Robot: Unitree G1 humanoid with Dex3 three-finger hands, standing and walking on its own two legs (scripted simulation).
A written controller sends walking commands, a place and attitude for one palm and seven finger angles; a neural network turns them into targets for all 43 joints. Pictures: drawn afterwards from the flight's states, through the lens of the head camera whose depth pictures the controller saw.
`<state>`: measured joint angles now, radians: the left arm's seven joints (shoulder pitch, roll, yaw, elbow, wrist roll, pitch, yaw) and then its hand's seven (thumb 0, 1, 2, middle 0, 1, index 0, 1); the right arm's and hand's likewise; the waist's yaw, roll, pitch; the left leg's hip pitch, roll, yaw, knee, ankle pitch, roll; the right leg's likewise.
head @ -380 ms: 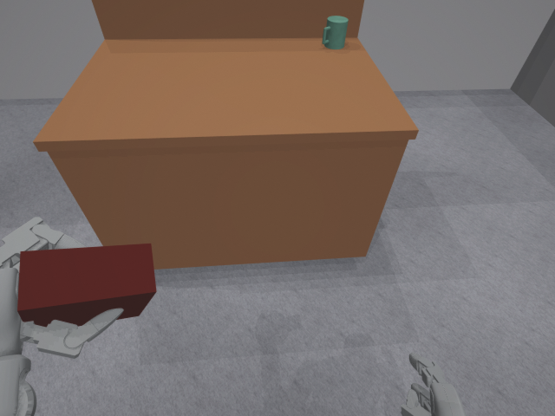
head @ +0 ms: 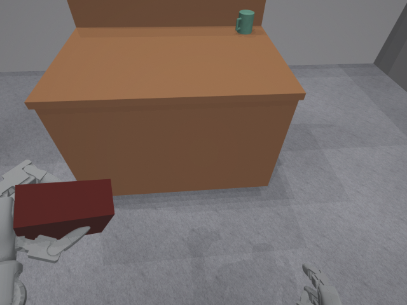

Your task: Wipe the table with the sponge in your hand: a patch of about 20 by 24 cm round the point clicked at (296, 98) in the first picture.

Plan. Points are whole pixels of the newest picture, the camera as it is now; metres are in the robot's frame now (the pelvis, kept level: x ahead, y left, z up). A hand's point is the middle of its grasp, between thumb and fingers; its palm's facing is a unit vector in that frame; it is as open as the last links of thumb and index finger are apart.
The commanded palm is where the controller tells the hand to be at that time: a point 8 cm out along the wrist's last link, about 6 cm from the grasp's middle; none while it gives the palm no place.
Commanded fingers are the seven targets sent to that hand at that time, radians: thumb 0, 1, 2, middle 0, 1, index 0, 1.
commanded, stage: look at it before walking up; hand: left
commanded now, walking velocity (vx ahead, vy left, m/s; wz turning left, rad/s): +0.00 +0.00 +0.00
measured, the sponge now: (79, 210) +0.22 +0.21 +0.14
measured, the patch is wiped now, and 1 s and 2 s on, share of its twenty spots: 0.00 0.00 0.00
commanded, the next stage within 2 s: walk to a spot facing it in 0.02 s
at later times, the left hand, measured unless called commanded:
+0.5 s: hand (93, 187) +0.26 +0.19 +0.16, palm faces +0.39 -0.84 -0.38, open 9.4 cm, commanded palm +0.21 +0.24 +0.18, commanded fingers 0.00 0.10 1.30 -1.20 -1.60 -1.20 -1.60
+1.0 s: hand (128, 127) +0.39 +0.17 +0.17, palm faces +0.33 -0.85 -0.40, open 9.4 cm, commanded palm +0.34 +0.21 +0.18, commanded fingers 0.00 0.10 1.30 -1.20 -1.60 -1.20 -1.60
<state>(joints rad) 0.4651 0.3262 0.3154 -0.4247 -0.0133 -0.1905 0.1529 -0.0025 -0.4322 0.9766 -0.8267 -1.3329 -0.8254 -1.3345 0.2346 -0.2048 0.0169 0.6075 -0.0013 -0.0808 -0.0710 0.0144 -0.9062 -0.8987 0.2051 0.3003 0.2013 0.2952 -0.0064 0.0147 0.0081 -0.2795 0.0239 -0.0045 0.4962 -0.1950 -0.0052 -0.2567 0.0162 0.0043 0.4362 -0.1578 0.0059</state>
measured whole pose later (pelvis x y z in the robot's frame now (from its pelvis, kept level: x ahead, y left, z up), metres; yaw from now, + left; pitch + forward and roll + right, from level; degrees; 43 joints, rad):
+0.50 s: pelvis +0.03 -0.04 -0.02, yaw -3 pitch -1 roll +0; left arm 0.44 0.32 0.32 -0.40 0.01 -0.18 0.16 0.00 -0.43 0.98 -0.83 -1.34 -0.83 -1.34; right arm 0.26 -0.18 0.02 0.63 -0.01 -0.07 -0.07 0.01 -0.90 -0.90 0.21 0.30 0.20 0.30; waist -0.01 0.03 -0.04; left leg -0.33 0.09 0.02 0.75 -0.45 -0.01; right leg -0.30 0.04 -0.05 0.63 -0.29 -0.06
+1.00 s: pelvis +0.15 -0.05 +0.00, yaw -6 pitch -1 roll +0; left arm 0.46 0.36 0.35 -0.51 -0.01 -0.19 0.16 0.00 -0.43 0.99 -0.83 -1.34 -0.83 -1.34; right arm 0.20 -0.14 0.03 0.60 0.00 -0.09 -0.06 0.01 -0.91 -0.90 0.20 0.30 0.20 0.29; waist 0.01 -0.02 0.05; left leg -0.22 0.10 0.16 0.53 -0.29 -0.02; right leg -0.43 -0.04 -0.07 0.90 -0.40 0.02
